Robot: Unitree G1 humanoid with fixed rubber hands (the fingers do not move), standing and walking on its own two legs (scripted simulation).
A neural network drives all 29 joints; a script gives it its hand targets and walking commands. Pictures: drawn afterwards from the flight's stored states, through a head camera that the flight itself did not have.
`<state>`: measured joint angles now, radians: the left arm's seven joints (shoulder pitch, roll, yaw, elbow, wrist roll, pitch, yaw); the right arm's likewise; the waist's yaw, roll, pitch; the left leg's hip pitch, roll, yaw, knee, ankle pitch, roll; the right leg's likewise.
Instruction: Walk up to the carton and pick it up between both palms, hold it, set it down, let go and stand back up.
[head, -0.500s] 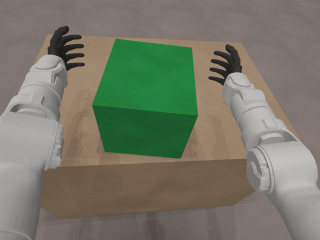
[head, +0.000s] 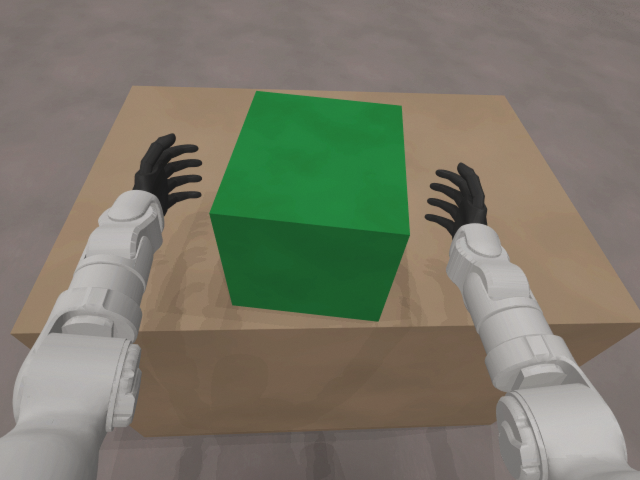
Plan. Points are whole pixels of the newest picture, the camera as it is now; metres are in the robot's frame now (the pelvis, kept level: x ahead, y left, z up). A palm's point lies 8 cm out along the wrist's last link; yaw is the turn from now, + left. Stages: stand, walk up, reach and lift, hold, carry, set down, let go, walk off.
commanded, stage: set down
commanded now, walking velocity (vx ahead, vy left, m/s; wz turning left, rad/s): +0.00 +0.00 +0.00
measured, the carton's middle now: (316, 205) +0.53 +0.01 +0.01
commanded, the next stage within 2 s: none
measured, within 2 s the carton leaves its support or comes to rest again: neither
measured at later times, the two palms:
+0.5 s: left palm (136, 270) +0.37 +0.24 +0.06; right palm (456, 286) +0.34 -0.16 +0.06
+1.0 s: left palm (130, 335) +0.30 +0.25 +0.02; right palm (460, 335) +0.29 -0.16 +0.02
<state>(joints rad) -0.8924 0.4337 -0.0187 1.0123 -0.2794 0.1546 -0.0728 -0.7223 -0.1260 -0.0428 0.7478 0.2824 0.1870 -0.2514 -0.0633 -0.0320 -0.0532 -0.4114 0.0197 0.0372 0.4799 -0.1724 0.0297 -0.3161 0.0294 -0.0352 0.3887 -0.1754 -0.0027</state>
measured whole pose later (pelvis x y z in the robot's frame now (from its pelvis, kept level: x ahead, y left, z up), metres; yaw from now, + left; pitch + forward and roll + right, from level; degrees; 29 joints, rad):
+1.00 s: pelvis +0.01 +0.00 +0.00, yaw +0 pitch -1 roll -2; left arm -0.13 0.39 -0.04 0.43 -0.31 -0.02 -0.09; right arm -0.04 -0.02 -0.01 0.29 0.18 0.02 -0.24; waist 0.03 -0.02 0.07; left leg -0.24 0.01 0.05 0.48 -0.22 0.03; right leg -0.15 0.02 -0.02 0.39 -0.22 0.00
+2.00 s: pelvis +0.03 -0.03 +0.00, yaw +0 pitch -5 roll +0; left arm 0.19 0.29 -0.01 0.51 -0.10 0.05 -0.05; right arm 0.21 -0.10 0.00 0.59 0.03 -0.13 -0.07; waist 0.04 -0.03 0.08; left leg -0.10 0.02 0.05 0.39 -0.20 -0.01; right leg -0.05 0.03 -0.02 0.39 -0.25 -0.04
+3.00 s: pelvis +0.04 -0.04 +0.00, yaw +0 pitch -2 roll +0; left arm 0.21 0.20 0.00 0.60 0.02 0.03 0.00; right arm 0.21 -0.20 0.00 0.76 -0.01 -0.12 0.00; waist 0.00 -0.02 0.02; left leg -0.17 0.04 0.04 0.43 -0.22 -0.02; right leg -0.12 0.05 -0.03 0.42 -0.27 -0.05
